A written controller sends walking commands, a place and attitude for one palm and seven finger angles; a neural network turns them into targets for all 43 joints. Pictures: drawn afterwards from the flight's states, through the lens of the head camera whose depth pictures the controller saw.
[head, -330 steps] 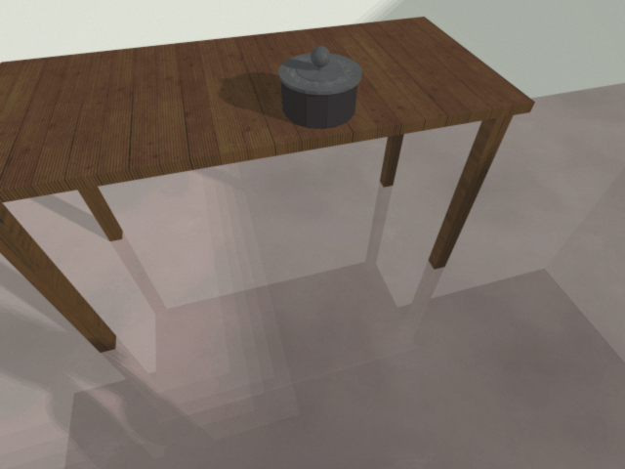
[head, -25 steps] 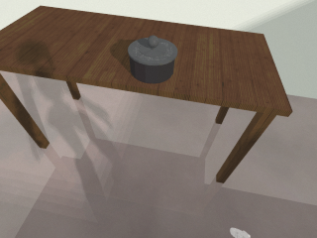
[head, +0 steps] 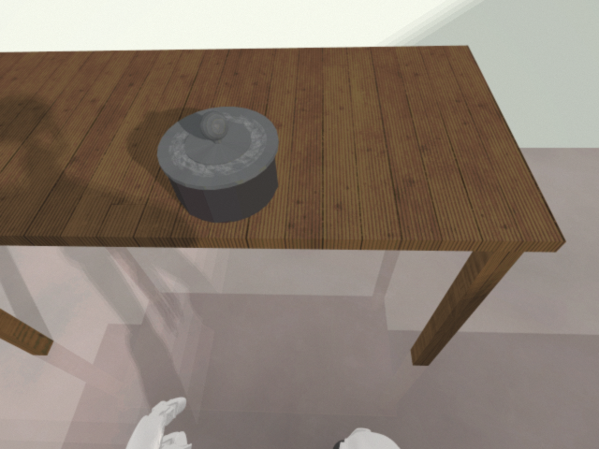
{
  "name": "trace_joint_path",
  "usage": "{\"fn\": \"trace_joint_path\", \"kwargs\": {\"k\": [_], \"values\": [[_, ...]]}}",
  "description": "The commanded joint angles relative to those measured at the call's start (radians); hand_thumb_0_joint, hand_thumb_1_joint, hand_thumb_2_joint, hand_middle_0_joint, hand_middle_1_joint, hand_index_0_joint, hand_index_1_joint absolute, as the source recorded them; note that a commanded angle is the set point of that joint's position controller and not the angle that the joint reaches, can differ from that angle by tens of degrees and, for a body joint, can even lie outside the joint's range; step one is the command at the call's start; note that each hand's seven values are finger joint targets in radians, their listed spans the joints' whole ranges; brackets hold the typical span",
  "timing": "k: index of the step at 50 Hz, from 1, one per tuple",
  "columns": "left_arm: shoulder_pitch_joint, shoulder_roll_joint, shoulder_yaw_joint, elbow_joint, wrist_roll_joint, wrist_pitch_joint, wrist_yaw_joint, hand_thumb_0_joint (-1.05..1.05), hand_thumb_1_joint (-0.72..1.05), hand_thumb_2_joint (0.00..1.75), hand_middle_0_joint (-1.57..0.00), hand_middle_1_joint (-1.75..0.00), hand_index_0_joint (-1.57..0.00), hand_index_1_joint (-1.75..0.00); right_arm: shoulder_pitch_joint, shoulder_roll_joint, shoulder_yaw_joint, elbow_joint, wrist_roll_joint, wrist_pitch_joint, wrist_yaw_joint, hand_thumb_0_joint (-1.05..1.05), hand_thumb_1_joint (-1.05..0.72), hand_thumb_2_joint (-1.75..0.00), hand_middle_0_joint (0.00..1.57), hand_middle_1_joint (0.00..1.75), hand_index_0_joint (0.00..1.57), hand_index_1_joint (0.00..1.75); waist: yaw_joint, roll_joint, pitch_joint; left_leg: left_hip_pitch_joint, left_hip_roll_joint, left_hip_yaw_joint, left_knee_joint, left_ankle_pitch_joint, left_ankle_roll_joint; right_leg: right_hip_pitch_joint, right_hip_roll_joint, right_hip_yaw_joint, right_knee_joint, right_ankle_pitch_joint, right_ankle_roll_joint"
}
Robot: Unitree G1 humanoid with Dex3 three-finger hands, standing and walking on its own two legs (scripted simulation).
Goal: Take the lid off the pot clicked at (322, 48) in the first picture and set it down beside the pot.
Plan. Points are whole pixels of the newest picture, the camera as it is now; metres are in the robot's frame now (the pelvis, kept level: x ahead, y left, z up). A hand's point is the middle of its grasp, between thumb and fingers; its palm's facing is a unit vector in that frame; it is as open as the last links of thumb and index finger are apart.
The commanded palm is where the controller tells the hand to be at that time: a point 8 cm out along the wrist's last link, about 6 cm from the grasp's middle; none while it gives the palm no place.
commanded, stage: come to a stop and stand still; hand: left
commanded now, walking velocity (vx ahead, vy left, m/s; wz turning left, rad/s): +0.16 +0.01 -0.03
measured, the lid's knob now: (213, 125) +0.55 +0.13 +0.12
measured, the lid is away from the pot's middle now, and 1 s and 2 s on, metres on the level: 0.00 0.00 0.00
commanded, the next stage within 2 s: none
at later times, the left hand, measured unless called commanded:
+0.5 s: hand out of the picture +0.11 +0.25 -0.17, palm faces +0.06 -0.97 -0.23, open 7.4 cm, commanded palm none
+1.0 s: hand out of the picture +0.04 +0.19 -0.13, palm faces -0.01 -0.97 -0.24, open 7.4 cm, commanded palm none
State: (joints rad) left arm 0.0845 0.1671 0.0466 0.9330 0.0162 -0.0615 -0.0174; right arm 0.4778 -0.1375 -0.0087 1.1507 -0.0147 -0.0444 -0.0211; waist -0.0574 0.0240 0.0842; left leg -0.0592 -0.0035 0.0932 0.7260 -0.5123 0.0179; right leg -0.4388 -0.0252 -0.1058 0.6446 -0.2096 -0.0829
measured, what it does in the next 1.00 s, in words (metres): steps on the spot: left foot, then right foot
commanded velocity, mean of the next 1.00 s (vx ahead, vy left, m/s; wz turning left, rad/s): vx -0.07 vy -0.01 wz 0.00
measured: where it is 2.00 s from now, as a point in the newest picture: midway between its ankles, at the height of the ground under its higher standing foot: outside the picture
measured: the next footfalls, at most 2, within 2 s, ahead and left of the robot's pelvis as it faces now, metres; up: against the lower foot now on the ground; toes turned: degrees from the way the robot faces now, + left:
left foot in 0.44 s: +0.14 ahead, +0.15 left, +0.00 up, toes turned -1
right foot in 0.90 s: +0.06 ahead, -0.08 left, +0.00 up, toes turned -6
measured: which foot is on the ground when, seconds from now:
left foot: up 0.00-0.42, down 0.44-0.90, up 0.92-1.00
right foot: down 0.00-0.46, up 0.48-0.88, down 0.90-1.00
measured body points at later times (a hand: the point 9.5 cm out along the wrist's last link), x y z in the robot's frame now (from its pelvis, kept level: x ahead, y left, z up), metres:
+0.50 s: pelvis +0.07 +0.05 +0.01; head +0.11 +0.07 +0.46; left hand +0.10 +0.30 -0.15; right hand +0.18 -0.20 -0.12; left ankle +0.10 +0.15 -0.72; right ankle +0.07 -0.08 -0.70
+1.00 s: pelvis +0.03 +0.01 +0.03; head +0.02 -0.02 +0.48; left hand +0.04 +0.24 -0.12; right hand +0.00 -0.23 -0.14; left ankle +0.08 +0.15 -0.69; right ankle -0.05 -0.09 -0.72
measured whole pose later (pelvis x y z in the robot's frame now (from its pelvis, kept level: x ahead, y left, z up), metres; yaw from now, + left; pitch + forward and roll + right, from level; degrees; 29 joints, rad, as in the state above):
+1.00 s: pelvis +0.03 +0.01 +0.03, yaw -4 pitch +0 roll +2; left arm 0.33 0.16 0.03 1.05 0.01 0.01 0.01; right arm 0.32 -0.21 -0.05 1.09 -0.03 0.06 -0.01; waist -0.01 0.03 -0.03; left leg -0.38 0.01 0.01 0.65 -0.32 -0.02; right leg -0.09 -0.01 0.00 0.40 -0.32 -0.03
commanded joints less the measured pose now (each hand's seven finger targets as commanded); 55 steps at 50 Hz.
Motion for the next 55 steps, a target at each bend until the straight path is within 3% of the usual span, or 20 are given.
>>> {"fn": "trace_joint_path", "kwargs": {"k": [1,4,6,15,18,20,21,22,23,24,26,30,32,39,43,45,46,47,50,55], "values": [[0.318,0.204,0.053,0.048,-0.016,0.009,0.037,0.0,0.9,0.9,-0.2,-0.3,-0.2,-0.3,-0.078,-0.098,-0.037,-0.117,0.014,-0.02,-0.009,0.0,-0.9,-0.9,0.2,0.3,0.2,0.3,0.141,-0.09,-0.135,-0.502,0.057,-0.115,0.635,0.0,0.002,0.425,-0.392,0.55,-0.348,0.327,-0.235],[0.146,0.094,0.016,0.01,-0.007,0.006,0.049,0.0,0.9,0.9,-0.2,-0.3,-0.2,-0.3,-0.039,-0.047,-0.026,-0.095,-0.001,0.023,-0.007,0.0,-0.9,-0.9,0.2,0.3,0.2,0.3,0.029,-0.076,-0.057,-0.362,0.098,-0.12,0.447,0.111,-0.031,0.127,-0.27,0.25,-0.37,0.451,-0.13],[0.122,0.107,0.013,0.009,0.0,0.015,0.058,0.0,0.9,0.9,-0.2,-0.3,-0.2,-0.3,-0.012,-0.02,-0.018,-0.078,0.006,0.049,-0.01,0.0,-0.9,-0.9,0.2,0.3,0.2,0.3,0.008,-0.083,-0.101,-0.271,0.082,-0.094,0.297,0.11,-0.052,0.07,-0.236,0.168,-0.331,0.579,-0.112],[0.213,0.186,0.046,0.021,0.009,0.058,0.063,0.0,0.9,0.9,-0.2,-0.3,-0.2,-0.3,-0.248,-0.097,-0.064,-0.183,0.01,0.085,-0.004,0.0,-0.9,-0.9,0.2,0.3,0.2,0.3,0.084,-0.229,-0.118,-0.382,0.015,-0.093,0.17,0.089,-0.083,0.268,-0.265,0.24,-0.228,0.752,-0.131],[0.193,0.202,0.052,0.006,0.014,0.065,0.063,0.0,0.9,0.9,-0.2,-0.3,-0.2,-0.3,-0.27,-0.096,-0.067,-0.198,0.015,0.076,-0.004,0.0,-0.9,-0.9,0.2,0.3,0.2,0.3,0.073,-0.217,-0.13,-0.312,0.001,-0.084,0.005,0.126,-0.075,0.285,-0.25,0.24,-0.183,0.724,-0.111],[0.175,0.204,0.05,0.008,0.003,0.073,0.063,0.0,0.9,0.9,-0.2,-0.3,-0.2,-0.3,-0.227,-0.103,-0.068,-0.182,0.015,0.067,-0.003,0.0,-0.9,-0.9,0.2,0.3,0.2,0.3,0.044,-0.225,-0.167,-0.16,-0.005,-0.066,-0.227,0.352,-0.069,0.263,-0.191,0.201,-0.114,0.587,-0.04],[0.19,0.173,0.043,0.001,-0.003,0.077,0.065,0.0,0.9,0.9,-0.2,-0.3,-0.2,-0.3,-0.206,-0.134,-0.068,-0.177,0.012,0.058,-0.005,0.0,-0.9,-0.9,0.2,0.3,0.2,0.3,0.037,-0.132,-0.186,-0.042,0.065,-0.099,-0.325,0.538,-0.054,0.209,-0.143,0.174,-0.056,0.396,0.008],[0.247,0.114,0.033,-0.003,-0.01,0.083,0.065,0.0,0.9,0.9,-0.2,-0.3,-0.2,-0.3,-0.21,-0.215,-0.078,-0.196,0.002,0.047,-0.006,0.0,-0.9,-0.9,0.2,0.3,0.2,0.3,0.052,0.148,-0.206,0.058,0.298,-0.343,-0.35,0.961,0.024,0.049,-0.022,0.09,0.069,-0.05,0.083],[0.267,0.11,0.026,0.006,-0.01,0.09,0.073,0.0,0.9,0.9,-0.2,-0.3,-0.2,-0.3,-0.217,-0.256,-0.081,-0.215,0.002,0.059,-0.013,0.0,-0.9,-0.9,0.2,0.3,0.2,0.3,0.044,0.248,-0.195,-0.033,0.43,-0.423,-0.35,1.269,0.14,0.047,0.043,0.104,0.283,-0.441,0.107],[0.245,0.134,0.028,0.006,-0.005,0.096,0.079,0.0,0.9,0.9,-0.2,-0.3,-0.2,-0.3,-0.211,-0.235,-0.07,-0.218,-0.007,0.067,-0.015,0.0,-0.9,-0.9,0.2,0.3,0.2,0.3,0.03,0.136,-0.154,-0.112,0.404,-0.312,-0.332,1.233,0.173,0.083,0.033,0.164,0.423,-0.428,0.09],[0.257,0.136,0.04,0.019,0.002,0.111,0.075,0.0,0.9,0.9,-0.2,-0.3,-0.2,-0.3,-0.266,-0.217,-0.06,-0.224,-0.009,0.059,-0.036,0.0,-0.9,-0.9,0.2,0.3,0.2,0.3,0.062,0.199,-0.128,-0.143,0.362,-0.328,-0.344,1.143,0.161,0.002,0.049,0.213,0.524,-0.366,0.106],[0.249,0.152,0.043,0.024,-0.001,0.115,0.05,0.0,0.9,0.9,-0.2,-0.3,-0.2,-0.3,-0.291,-0.182,-0.049,-0.243,-0.003,0.051,-0.041,0.0,-0.9,-0.9,0.2,0.3,0.2,0.3,0.067,0.095,-0.113,-0.114,0.282,-0.257,-0.389,0.848,0.136,-0.048,0.044,0.196,0.59,-0.208,0.13],[0.249,0.146,0.044,0.021,0.0,0.121,0.043,0.0,0.9,0.9,-0.2,-0.3,-0.2,-0.3,-0.263,-0.192,-0.052,-0.231,-0.004,0.051,-0.038,0.0,-0.9,-0.9,0.2,0.3,0.2,0.3,0.059,0.131,-0.139,-0.087,0.27,-0.253,-0.43,0.661,0.121,-0.034,0.035,0.195,0.544,-0.183,0.137],[0.192,0.094,0.015,0.02,-0.002,0.109,0.025,0.0,0.9,0.9,-0.2,-0.3,-0.2,-0.3,-0.2,-0.213,-0.074,-0.189,-0.015,0.059,-0.019,0.0,-0.9,-0.9,0.2,0.3,0.2,0.3,0.009,0.203,-0.104,-0.113,0.244,-0.332,-0.542,0.121,0.105,0.117,0.022,0.084,0.068,-0.295,0.107],[0.38,0.094,0.01,0.111,-0.004,0.084,0.031,0.0,0.9,0.9,-0.2,-0.3,-0.2,-0.3,-0.228,-0.179,-0.075,-0.164,-0.005,0.063,-0.007,0.0,-0.9,-0.9,0.2,0.3,0.2,0.3,0.084,0.085,-0.112,-0.269,0.114,-0.203,-0.472,-0.006,0.006,0.422,0.035,0.037,-0.331,-0.095,0.074],[0.334,0.205,0.022,0.096,0.006,0.072,0.044,0.0,0.9,0.9,-0.2,-0.3,-0.2,-0.3,-0.25,-0.063,-0.046,-0.184,0.008,0.067,0.0,0.0,-0.9,-0.9,0.2,0.3,0.2,0.3,0.081,-0.272,0.01,-0.421,0.0,-0.07,-0.166,0.045,-0.051,0.286,-0.251,0.414,-0.577,-0.464,-0.027],[0.26,0.226,0.021,0.059,0.005,0.073,0.047,0.0,0.9,0.9,-0.2,-0.3,-0.2,-0.3,-0.277,-0.107,-0.052,-0.199,-0.002,0.07,0.009,0.0,-0.9,-0.9,0.2,0.3,0.2,0.3,0.082,-0.225,0.07,-0.404,0.025,-0.094,-0.063,0.034,-0.045,0.126,-0.324,0.476,-0.626,-0.568,-0.066],[0.209,0.225,0.02,0.045,0.006,0.064,0.045,0.0,0.9,0.9,-0.2,-0.3,-0.2,-0.3,-0.259,-0.112,-0.056,-0.192,-0.007,0.066,0.02,0.0,-0.9,-0.9,0.2,0.3,0.2,0.3,0.058,-0.164,0.047,-0.37,0.021,-0.092,0.01,0.076,-0.038,0.084,-0.312,0.466,-0.613,-0.536,-0.075],[0.231,0.151,0.005,0.081,-0.006,0.03,0.045,0.0,0.9,0.9,-0.2,-0.3,-0.2,-0.3,-0.212,-0.114,-0.054,-0.136,-0.005,0.053,0.022,0.0,-0.9,-0.9,0.2,0.3,0.2,0.3,0.053,-0.183,0.087,-0.436,0.033,-0.093,0.039,0.201,-0.039,0.248,-0.224,0.315,-0.499,-0.007,-0.047],[0.348,0.147,0.011,0.12,-0.003,0.02,0.055,0.0,0.9,0.9,-0.2,-0.3,-0.2,-0.3,-0.236,-0.119,-0.05,-0.14,0.004,0.051,0.013,0.0,-0.9,-0.9,0.2,0.3,0.2,0.3,0.099,-0.162,-0.009,-0.475,0.017,-0.075,0.085,0.158,-0.058,0.457,-0.261,0.272,-0.35,0.506,-0.07]]}}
